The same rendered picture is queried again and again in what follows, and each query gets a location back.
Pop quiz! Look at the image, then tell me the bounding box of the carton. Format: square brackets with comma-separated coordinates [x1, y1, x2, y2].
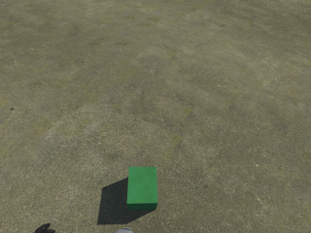
[126, 167, 158, 211]

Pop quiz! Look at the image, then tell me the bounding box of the left robot hand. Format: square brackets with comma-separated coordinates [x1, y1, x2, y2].
[34, 223, 55, 233]

